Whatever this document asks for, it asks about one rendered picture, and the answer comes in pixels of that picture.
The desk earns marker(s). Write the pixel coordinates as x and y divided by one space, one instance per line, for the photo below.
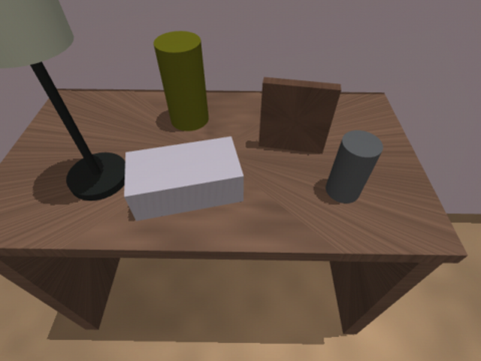
65 251

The desk lamp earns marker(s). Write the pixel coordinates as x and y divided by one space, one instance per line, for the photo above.
32 31

